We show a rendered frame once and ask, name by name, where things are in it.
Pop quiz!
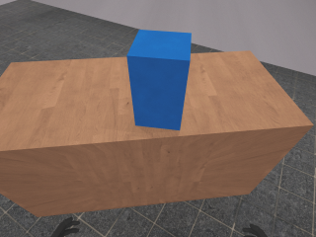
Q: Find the right robot hand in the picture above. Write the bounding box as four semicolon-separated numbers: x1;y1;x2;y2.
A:
242;223;268;237

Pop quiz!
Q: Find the left robot hand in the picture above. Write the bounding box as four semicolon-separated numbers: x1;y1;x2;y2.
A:
50;216;80;237

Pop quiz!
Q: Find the carton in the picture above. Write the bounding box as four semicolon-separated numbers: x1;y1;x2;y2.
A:
126;30;192;130

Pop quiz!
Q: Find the pedestal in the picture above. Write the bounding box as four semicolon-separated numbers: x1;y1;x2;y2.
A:
0;50;314;217

